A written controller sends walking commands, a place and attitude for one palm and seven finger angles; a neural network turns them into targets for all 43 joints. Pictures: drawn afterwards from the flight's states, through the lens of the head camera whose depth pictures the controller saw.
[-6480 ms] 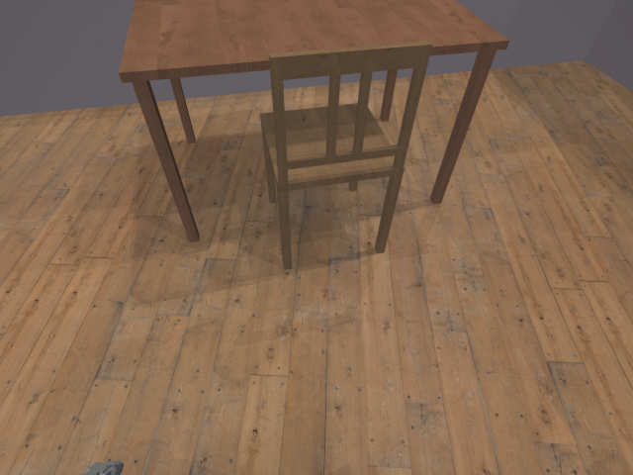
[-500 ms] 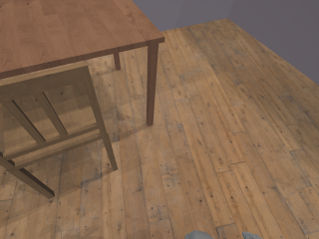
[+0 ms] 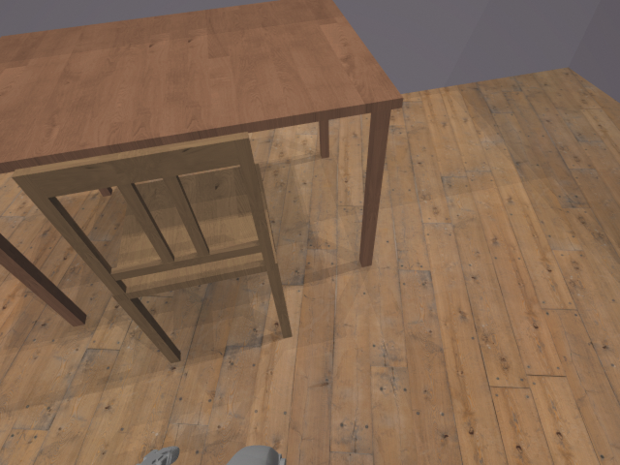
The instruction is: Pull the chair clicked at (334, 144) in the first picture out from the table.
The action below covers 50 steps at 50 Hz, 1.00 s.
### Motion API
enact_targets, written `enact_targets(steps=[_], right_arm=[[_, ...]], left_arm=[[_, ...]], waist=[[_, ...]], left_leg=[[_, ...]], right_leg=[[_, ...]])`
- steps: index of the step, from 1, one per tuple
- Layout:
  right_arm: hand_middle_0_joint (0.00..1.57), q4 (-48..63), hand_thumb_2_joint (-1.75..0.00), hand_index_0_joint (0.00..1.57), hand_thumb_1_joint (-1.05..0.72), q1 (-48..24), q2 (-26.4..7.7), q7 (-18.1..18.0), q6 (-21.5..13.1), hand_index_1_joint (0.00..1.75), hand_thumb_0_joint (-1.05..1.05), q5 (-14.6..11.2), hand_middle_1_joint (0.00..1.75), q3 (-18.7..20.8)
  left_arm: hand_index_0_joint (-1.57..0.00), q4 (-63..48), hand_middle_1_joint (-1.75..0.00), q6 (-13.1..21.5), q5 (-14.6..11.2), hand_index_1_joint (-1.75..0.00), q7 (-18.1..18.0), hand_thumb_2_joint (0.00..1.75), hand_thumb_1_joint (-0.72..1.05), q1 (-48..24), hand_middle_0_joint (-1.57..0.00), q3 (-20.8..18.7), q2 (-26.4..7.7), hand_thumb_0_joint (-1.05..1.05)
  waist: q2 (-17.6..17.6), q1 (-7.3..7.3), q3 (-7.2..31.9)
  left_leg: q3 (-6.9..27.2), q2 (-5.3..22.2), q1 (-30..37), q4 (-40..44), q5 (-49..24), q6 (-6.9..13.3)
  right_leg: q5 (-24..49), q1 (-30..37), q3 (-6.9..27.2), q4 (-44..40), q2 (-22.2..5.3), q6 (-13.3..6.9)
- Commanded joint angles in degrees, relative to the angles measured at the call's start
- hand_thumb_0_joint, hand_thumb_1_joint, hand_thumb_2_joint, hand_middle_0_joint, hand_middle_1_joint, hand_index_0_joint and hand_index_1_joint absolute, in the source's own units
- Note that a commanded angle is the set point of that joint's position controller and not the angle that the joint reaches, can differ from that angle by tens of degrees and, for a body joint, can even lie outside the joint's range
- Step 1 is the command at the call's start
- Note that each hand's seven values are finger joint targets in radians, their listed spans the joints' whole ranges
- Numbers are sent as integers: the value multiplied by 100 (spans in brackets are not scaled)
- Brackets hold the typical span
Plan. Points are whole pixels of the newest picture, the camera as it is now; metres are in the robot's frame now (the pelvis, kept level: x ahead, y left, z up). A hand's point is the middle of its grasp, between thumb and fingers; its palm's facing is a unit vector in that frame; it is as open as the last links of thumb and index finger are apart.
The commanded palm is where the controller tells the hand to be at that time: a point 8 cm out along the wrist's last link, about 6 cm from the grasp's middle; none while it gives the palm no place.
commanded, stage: turn to face it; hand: left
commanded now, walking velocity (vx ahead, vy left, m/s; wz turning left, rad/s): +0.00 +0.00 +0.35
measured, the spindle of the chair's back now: (149, 225) +0.59 +0.38 -0.11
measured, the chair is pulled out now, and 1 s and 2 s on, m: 0.00 0.00 0.00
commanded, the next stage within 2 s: take the last steps up to it in 0.24 s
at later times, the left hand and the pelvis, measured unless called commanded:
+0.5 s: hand out of the picture -0.02 +0.26 -0.17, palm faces +0.21 -0.95 -0.23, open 7.4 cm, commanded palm none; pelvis -0.01 +0.05 +0.00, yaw +9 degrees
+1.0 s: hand out of the picture +0.00 +0.18 -0.16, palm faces +0.31 -0.94 -0.14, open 7.4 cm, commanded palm none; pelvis +0.11 +0.06 +0.00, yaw +13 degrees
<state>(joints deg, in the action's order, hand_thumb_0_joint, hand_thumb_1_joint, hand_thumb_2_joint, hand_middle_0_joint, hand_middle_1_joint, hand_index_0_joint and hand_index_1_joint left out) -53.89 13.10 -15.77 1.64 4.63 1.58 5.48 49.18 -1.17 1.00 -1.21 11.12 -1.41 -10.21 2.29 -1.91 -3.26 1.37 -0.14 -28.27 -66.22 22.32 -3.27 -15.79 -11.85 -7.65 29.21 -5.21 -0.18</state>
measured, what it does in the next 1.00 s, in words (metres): walks ahead: left foot, then right foot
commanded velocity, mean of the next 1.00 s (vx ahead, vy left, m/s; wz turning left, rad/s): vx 0.17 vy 0.00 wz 0.13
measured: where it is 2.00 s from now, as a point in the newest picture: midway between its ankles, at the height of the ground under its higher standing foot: outside the picture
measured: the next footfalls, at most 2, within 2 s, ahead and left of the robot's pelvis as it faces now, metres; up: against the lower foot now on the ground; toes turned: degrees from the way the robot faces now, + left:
left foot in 0.22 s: +0.02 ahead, +0.15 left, +0.00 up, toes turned +9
right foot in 0.64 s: +0.07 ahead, -0.06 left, +0.00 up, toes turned +6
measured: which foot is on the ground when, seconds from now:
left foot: up 0.00-0.20, down 0.22-0.66, up 0.68-1.00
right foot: down 0.00-0.20, up 0.22-0.62, down 0.64-1.00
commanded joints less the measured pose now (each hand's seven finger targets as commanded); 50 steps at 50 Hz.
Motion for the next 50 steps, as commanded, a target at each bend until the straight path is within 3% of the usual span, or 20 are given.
enact_targets(steps=[1, 5, 8, 9, 10, 11, 13, 15, 17, 20, 26, 30, 31, 33, 34, 35, 37, 40, 45, 50], right_arm=[[20, 502, -90, 20, -90, -549, -229, 1, -113, 30, 0, -60, 30, 2], [20, 523, -90, 20, -90, -674, -127, -34, -220, 30, 0, -107, 30, -118], [20, 363, -90, 20, -90, -195, -199, -84, -304, 30, 0, -97, 30, -138], [20, 306, -90, 20, -90, 60, -466, -87, -366, 30, 0, -80, 30, -86], [20, 355, -90, 20, -90, 220, -1080, -106, -412, 30, 0, -22, 30, 40], [20, 311, -90, 20, -90, 467, -1360, -132, -348, 30, 0, -51, 30, 76], [20, 239, -90, 20, -90, 165, -1064, -266, -372, 30, 0, -21, 30, 4], [20, 322, -90, 20, -90, -367, -714, -290, -384, 30, 0, -28, 30, -139], [20, 313, -90, 20, -90, -393, -609, -297, -426, 30, 0, -65, 30, -176], [20, 147, -90, 20, -90, -29, -537, -292, -471, 30, 0, -56, 30, -187], [20, -102, -90, 20, -90, 354, -478, -270, -548, 30, 0, -8, 30, -131], [20, -222, -90, 20, -90, 207, -357, -265, -550, 30, 0, -33, 30, -157], [20, -255, -90, 20, -90, 207, -164, -252, -570, 30, 0, -73, 30, -186], [20, 71, -90, 20, -90, -59, 192, -188, -641, 30, 0, -79, 30, -265], [20, 63, -90, 20, -90, -263, -112, -149, -619, 30, 0, -12, 30, -180], [20, 11, -90, 20, -90, -274, -109, -110, -617, 30, 0, -12, 30, -140], [20, -252, -90, 20, -90, 118, 51, -68, -576, 30, 0, -5, 30, -130], [20, -373, -90, 20, -90, 335, 290, -74, -578, 30, 0, -9, 30, -184], [20, -269, -90, 20, -90, -141, 457, -58, -609, 30, 0, -41, 30, -248], [20, -297, -90, 20, -90, -227, 529, -75, -705, 30, 0, -57, 30, -305]], left_arm=[[-20, -260, -30, 140, 57, -30, -76, 90, 90, 269, -20, -377, -1294, 0], [-20, -90, -30, 112, 89, -30, -60, 90, 90, 510, -20, -435, -1486, 0], [-20, 34, -30, 57, 33, -30, -42, 90, 90, 446, -20, -456, -1475, 0], [-20, 31, -30, 25, -24, -30, -27, 90, 90, 466, -20, -431, -1318, 0], [-20, -127, -30, -12, -64, -30, 15, 90, 90, 599, -20, -359, -932, 0], [-20, -287, -30, -46, 1, -30, 0, 90, 90, 254, -20, -235, -807, 0], [-20, -104, -30, -111, -14, -30, -27, 90, 90, -46, -20, -282, -849, 0], [-20, 156, -30, -100, -17, -30, 43, 90, 90, 168, -20, -300, -886, 0], [-20, 350, -30, -90, -23, -30, 63, 90, 90, 417, -20, -278, -857, 0], [-20, 410, -30, -45, 5, -30, 89, 90, 90, 433, -20, -216, -737, 0], [-20, 307, -30, 99, 57, -30, 184, 90, 90, 115, -20, -138, -561, 0], [-20, 641, -30, 217, 60, -30, 185, 90, 90, 932, -20, -124, -382, 0], [-20, 746, -30, 274, 76, -30, 158, 90, 90, 1241, -20, -176, -557, 0], [-20, 859, -30, 331, 95, -30, 68, 90, 90, 1970, -20, -345, -1240, 0], [-20, 909, -30, 392, 23, -30, 42, 90, 90, 2024, -20, -352, -1214, 0], [-20, 905, -30, 425, 23, -30, 25, 90, 90, 1719, -20, -314, -996, 0], [-20, 779, -30, 457, 31, -30, 12, 90, 90, 1178, -20, -211, -602, 0], [-20, 919, -30, 569, 7, -30, 3, 90, 90, 1338, -20, -127, -350, 0], [-20, 1278, -30, 602, 36, -30, -42, 90, 90, 1744, -20, -123, -399, 0], [-20, 1478, -30, 513, 40, -30, -79, 90, 90, 1693, -20, -167, -456, 0]], waist=[[-1273, 333, 77], [-1479, 464, 450], [-1300, 204, 638], [-744, 49, 819], [1029, -8, 930], [1185, -170, 767], [1283, -115, 435], [829, 163, 146], [592, 210, 338], [519, 90, 482], [459, -49, -31], [191, 344, -25], [-206, 498, -31], [-1791, 835, -247], [-1639, 810, -433], [-1314, 603, -698], [-762, 246, -778], [-855, 165, -446], [-836, 307, -240], [-1125, 274, -203]], left_leg=[[-235, 117, -67, 775, 230, -51], [-519, 39, 504, 2102, 465, 48], [-651, -48, 1610, 3769, -651, 160], [-316, 285, 2391, 4456, -1428, 273], [1525, 1725, 3164, 4581, -3213, 883], [1851, 2363, 2770, 4669, -4058, 1423], [1630, 1933, 2121, 4838, -3125, 1494], [1033, 1441, 1854, 4872, -3129, 1282], [751, 1294, 2002, 4905, -3164, 1234], [975, 1289, 2383, 5091, -2058, 1346], [1567, 1338, 1983, 5534, 316, 1536], [1259, 974, 1069, 5004, 927, 1249], [981, 647, 455, 4365, 980, 1051], [-189, -288, -1155, 1809, 1103, 606], [125, -15, -1227, 1065, 723, 642], [168, 132, -1274, 673, 242, 651], [84, 339, -996, 494, -446, 555], [-168, 362, -760, 622, -962, 420], [-538, 358, -685, 1659, -938, 371], [-720, 126, 516, 2908, -913, 558]], right_leg=[[1487, 321, 735, -1160, -1392, -714], [2596, 694, 607, -700, -1487, -800], [2547, 382, 244, 1, -1295, -373], [1945, -139, 30, 705, -1101, -98], [-486, -1612, -262, 1822, -362, 329], [-2121, -1875, 145, 2624, -171, 338], [-1687, -1979, 689, 3329, -160, 302], [-917, -1816, 687, 3444, -133, 321], [-658, -1638, 626, 3327, -78, 355], [-715, -1660, 552, 2796, 46, 356], [-969, -1374, 465, 1471, 133, 174], [-273, 250, 225, -69, 419, 110], [-238, 1016, 543, -707, 238, 60], [-2302, 1492, 3536, -2236, -1820, -874], [-2781, 930, 3932, -2570, -1899, -1033], [-2621, 611, 3620, -2620, -1766, -1052], [-1463, 251, 2336, -2399, -1322, -850], [842, 524, 1209, -2105, -933, -768], [2922, 1085, 813, -1691, -908, -862], [3417, 837, 637, -1102, -832, -717]])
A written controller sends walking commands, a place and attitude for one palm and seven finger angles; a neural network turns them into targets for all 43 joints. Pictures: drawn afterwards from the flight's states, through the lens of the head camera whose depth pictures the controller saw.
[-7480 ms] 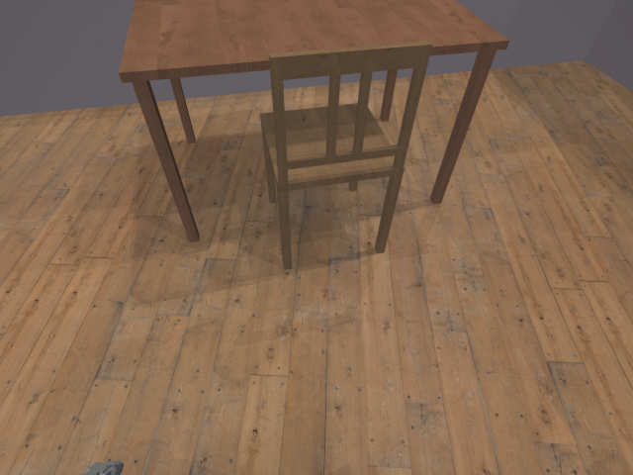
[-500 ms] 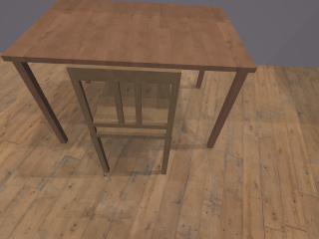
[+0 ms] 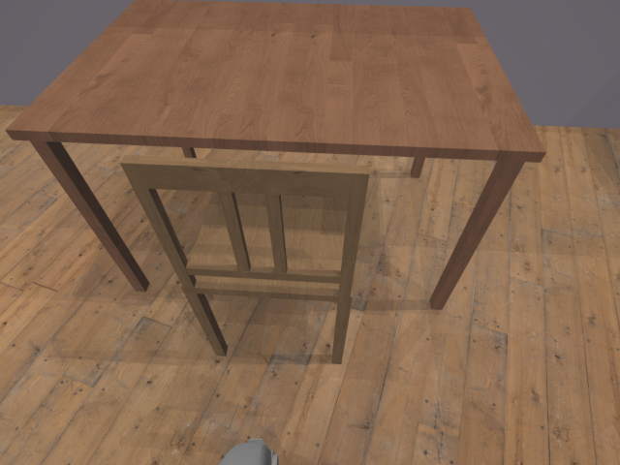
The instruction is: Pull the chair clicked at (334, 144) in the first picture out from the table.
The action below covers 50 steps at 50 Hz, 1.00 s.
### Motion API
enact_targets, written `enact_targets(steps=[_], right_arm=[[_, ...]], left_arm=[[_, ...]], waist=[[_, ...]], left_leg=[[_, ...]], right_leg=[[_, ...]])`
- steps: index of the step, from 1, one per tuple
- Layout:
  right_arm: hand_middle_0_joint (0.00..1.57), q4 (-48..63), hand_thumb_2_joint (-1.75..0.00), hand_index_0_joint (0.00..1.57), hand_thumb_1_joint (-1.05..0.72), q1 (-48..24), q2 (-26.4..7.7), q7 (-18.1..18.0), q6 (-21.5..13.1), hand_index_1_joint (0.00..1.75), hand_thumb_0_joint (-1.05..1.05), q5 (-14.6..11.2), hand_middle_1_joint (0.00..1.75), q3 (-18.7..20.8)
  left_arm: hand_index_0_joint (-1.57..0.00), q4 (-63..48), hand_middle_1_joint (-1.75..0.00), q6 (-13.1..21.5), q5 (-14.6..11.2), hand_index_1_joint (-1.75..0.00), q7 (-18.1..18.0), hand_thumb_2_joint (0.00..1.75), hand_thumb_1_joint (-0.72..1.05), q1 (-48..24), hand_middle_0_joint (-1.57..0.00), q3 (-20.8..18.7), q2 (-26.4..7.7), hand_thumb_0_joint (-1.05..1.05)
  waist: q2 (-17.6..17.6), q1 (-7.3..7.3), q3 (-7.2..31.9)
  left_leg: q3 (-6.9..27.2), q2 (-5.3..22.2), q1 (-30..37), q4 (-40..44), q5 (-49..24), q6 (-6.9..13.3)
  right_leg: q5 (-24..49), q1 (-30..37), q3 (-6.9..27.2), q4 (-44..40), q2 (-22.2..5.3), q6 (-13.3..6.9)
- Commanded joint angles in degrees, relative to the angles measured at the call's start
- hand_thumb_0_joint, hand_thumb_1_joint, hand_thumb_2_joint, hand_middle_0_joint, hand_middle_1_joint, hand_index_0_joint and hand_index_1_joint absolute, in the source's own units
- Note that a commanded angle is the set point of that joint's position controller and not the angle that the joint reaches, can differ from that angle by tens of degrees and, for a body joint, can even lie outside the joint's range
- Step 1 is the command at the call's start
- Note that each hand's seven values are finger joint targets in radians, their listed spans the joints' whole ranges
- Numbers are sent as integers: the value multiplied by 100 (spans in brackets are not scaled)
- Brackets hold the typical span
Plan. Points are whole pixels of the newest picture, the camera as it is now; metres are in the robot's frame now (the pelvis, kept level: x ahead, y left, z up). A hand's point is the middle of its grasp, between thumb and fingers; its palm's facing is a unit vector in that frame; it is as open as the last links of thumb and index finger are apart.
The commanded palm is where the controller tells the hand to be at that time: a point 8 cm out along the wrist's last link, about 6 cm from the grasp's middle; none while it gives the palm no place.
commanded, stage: take the last steps up to it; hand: left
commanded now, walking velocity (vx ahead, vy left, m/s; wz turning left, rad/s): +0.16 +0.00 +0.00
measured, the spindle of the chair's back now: (236, 233) +0.54 +0.20 -0.12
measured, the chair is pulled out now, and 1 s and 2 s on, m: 0.00 0.00 0.00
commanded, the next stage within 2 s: come to a stop and stand still in 0.04 s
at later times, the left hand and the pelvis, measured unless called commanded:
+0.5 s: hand (198, 451) +0.16 +0.19 -0.18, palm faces +0.00 -0.97 -0.24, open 7.4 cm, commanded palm none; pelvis +0.10 +0.00 -0.01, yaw -2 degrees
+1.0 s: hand out of the picture +0.11 +0.24 -0.18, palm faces -0.02 -0.97 -0.25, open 7.4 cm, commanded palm none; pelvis +0.07 +0.05 -0.01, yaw -3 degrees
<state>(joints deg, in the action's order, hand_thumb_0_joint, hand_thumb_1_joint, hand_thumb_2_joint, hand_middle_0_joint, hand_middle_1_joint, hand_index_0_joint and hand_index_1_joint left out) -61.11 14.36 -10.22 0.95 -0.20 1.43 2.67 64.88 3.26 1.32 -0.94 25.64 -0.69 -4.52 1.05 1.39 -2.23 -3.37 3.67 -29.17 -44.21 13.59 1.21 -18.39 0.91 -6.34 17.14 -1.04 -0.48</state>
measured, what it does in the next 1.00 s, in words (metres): steps on the spot: left foot, then right foot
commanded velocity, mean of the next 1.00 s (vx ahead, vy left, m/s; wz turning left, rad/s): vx -0.07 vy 0.00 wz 0.00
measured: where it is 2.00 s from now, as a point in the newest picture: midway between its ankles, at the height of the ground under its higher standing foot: outside the picture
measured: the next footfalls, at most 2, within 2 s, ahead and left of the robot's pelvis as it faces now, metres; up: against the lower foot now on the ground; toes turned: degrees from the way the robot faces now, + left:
left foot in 0.08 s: +0.14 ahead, +0.12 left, +0.00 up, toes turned +4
right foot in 0.46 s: +0.15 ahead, -0.11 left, +0.00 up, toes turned -4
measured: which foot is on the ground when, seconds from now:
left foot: up 0.00-0.06, down 0.08-0.50, up 0.52-0.78, down 0.80-1.00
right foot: down 0.00-0.08, up 0.10-0.44, down 0.46-1.00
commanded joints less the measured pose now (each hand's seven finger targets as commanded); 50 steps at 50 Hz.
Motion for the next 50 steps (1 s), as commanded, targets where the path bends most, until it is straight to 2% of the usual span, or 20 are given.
enact_targets(steps=[1, 2, 3, 4, 5, 6, 8, 10, 18, 21, 25, 27, 30, 35, 38, 39, 40, 43, 46, 50], right_arm=[[20, 301, -90, 20, -90, -15, -80, -42, -244, 30, 0, -29, 30, -11], [20, 116, -90, 20, -90, 527, -187, -86, -272, 30, 0, -2, 30, 6], [20, -48, -90, 20, -90, 1135, -524, -144, -318, 30, 0, 41, 30, 79], [20, -84, -90, 20, -90, 1554, -1126, -212, -338, 30, 0, 78, 30, 187], [20, -106, -90, 20, -90, 1668, -1219, -259, -264, 30, 0, -15, 30, 184], [20, -44, -90, 20, -90, 1284, -1215, -312, -267, 30, 0, -42, 30, 183], [20, 153, -90, 20, -90, 436, -545, -305, -287, 30, 0, -20, 30, 35], [20, 246, -90, 20, -90, -39, -281, -329, -316, 30, 0, -24, 30, -81], [20, 229, -90, 20, -90, -246, -615, -355, -54, 30, 0, -27, 30, 47], [20, 258, -90, 20, -90, -233, -598, -329, 0, 30, 0, -49, 30, 103], [20, 336, -90, 20, -90, 124, -162, -253, 153, 30, 0, -112, 30, 86], [20, 359, -90, 20, -90, 26, -267, -278, 207, 30, 0, -91, 30, 112], [20, 348, -90, 20, -90, -15, -275, -289, 203, 30, 0, -119, 30, 100], [20, 352, -90, 20, -90, 128, -226, -280, 185, 30, 0, -127, 30, 69], [20, 144, -90, 20, -90, 570, -188, -279, 106, 30, 0, -101, 30, 20], [20, 618, -90, 20, -90, 229, -745, -236, 1, 30, 0, -110, 30, 128], [20, 808, -90, 20, -90, 324, -481, -212, -10, 30, 0, -66, 30, 80], [20, 1142, -90, 20, -90, -45, -681, -171, -25, 30, 0, -15, 30, -6], [20, 1256, -90, 20, -90, -86, -720, -194, -50, 30, 0, -31, 30, -43], [20, 1118, -90, 20, -90, 136, -801, -181, -82, 30, 0, -40, 30, -69]], left_arm=[[-20, -88, -30, 44, 2, -30, -98, 90, 90, 178, -20, -250, -1051, 0], [-20, -88, -30, 24, -18, -30, -100, 90, 90, 95, -20, -247, -1016, 0], [-20, -121, -30, 7, -51, -30, -87, 90, 90, 184, -20, -226, -870, 0], [-20, -175, -30, -11, -123, -30, -66, 90, 90, 480, -20, -194, -570, 0], [-20, -327, -30, -4, -90, -30, -73, 90, 90, 266, -20, -185, -568, 0], [-20, -367, -30, -74, -88, -30, -98, 90, 90, 135, -20, -175, -556, 0], [-20, -331, -30, -109, -44, -30, -35, 90, 90, -366, -20, -211, -630, 0], [-20, -166, -30, -258, -56, -30, -45, 90, 90, -85, -20, -151, -369, 0], [-20, -469, -30, -523, -16, -30, -107, 90, 90, -485, -20, -159, -727, 0], [-20, -568, -30, -441, -5, -30, -119, 90, 90, -507, -20, -208, -918, 0], [-20, -775, -30, -281, 1, -30, -121, 90, 90, -929, -20, -295, -1623, 0], [-20, -768, -30, -267, 3, -30, -144, 90, 90, -1028, -20, -293, -1544, 0], [-20, -791, -30, -301, 23, -30, -180, 90, 90, -1131, -20, -347, -1550, 0], [-20, -813, -30, -369, 30, -30, -195, 90, 90, -1199, -20, -405, -1593, 0], [-20, -791, -30, -403, -42, -30, -180, 90, 90, -1430, -20, -365, -1438, 0], [-20, -817, -30, -264, -64, -30, -383, 90, 90, -949, -20, -271, -1412, 0], [-20, -1035, -30, -276, -61, -30, -352, 90, 90, -1051, -20, -259, -1453, 0], [-20, -1197, -30, -474, 11, -30, -172, 90, 90, -1224, -20, -123, -1252, 0], [-20, -1120, -30, -447, 23, -30, -75, 90, 90, -928, -20, -54, -1142, 0], [-20, -1052, -30, -379, -1, -30, -56, 90, 90, -839, -20, -15, -1189, 0]], waist=[[-928, -212, -211], [-850, -453, 19], [-330, -645, 482], [1051, -613, 1088], [1034, -612, 1070], [1165, -489, 959], [465, -298, 34], [233, 40, -58], [722, -30, -9], [390, 43, -23], [-1121, -228, 557], [-1244, -133, 489], [-944, -52, 628], [-1074, -25, 675], [-917, -241, 613], [124, -161, 993], [469, -175, 1098], [1248, -92, -382], [344, 31, -646], [70, -67, -487]], left_leg=[[-375, -404, 1189, 1050, -277, 130], [-310, -424, 1915, 1519, -613, 159], [211, 74, 2964, 1644, -1397, 328], [2018, 1515, 3965, 1902, -2584, 932], [2582, 1974, 3649, 2480, -2559, 1312], [2655, 2108, 3234, 2703, -1744, 1409], [1771, 1596, 1960, 2960, -1503, 1162], [822, 1213, 1150, 2981, -2655, 833], [619, 1219, 1426, 2583, -2882, 789], [588, 972, 1440, 2078, -2522, 505], [-70, -274, 1456, 829, 731, -250], [196, -295, 1163, -4, 1695, -264], [344, -344, 894, -411, 1698, -312], [229, -351, 1208, 668, 1247, -344], [154, -272, 2321, 2247, -113, -260], [55, 152, 1878, 1682, -233, -233], [267, 130, 1506, 1778, 185, -110], [1098, 555, 526, 2839, 903, 146], [1075, 488, 304, 2925, 1069, 296], [1007, 282, 639, 2978, 1600, 213]], right_leg=[[3706, -619, 390, 492, -1114, -592], [3617, -781, 330, 1218, -988, -507], [2663, -1357, 220, 2332, -699, -353], [-232, -2506, -161, 3782, 6, -124], [-1733, -2804, 227, 4797, 198, -179], [-1684, -3099, 514, 5404, -26, -205], [-842, -3058, 671, 5198, -425, -108], [-377, -2165, 668, 4277, -492, 71], [-56, -1679, 378, 2410, -247, 200], [834, -1274, 385, 1310, -216, 152], [3807, -1229, 2002, 523, -1710, -805], [4612, -1100, 2013, 443, -1862, -1167], [5117, -639, 1655, 702, -1723, -1223], [4179, -607, 1552, 693, -1577, -1077], [2330, -1403, 1301, 832, -1156, -543], [3278, -715, 1140, 1475, -983, -295], [1863, -827, 1112, 1495, -925, -318], [-204, -1742, 399, 1747, -188, -90], [235, -1571, 467, 1631, -152, -96], [160, -1606, 787, 1210, -224, -107]])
